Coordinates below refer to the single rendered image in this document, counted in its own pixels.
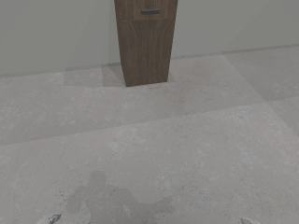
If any cabinet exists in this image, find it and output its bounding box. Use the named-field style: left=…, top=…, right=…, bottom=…
left=114, top=0, right=178, bottom=88

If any drawer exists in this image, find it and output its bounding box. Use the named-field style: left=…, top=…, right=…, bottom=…
left=121, top=0, right=175, bottom=21

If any robot left hand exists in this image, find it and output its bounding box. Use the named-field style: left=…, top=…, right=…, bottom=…
left=36, top=213, right=61, bottom=224

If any handle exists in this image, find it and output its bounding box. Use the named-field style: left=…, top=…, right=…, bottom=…
left=140, top=8, right=160, bottom=15

